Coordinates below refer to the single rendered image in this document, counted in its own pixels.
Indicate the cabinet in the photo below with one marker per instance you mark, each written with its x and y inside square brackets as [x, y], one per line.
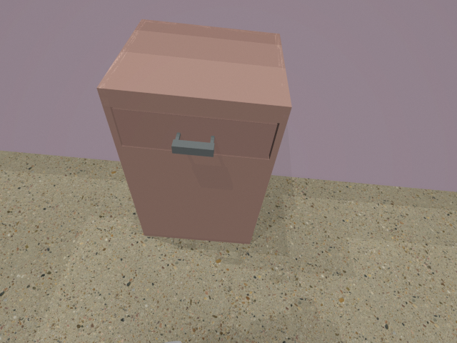
[205, 71]

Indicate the drawer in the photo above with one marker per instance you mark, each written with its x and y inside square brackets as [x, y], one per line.
[155, 129]

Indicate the handle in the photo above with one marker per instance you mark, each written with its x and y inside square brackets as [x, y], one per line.
[192, 147]

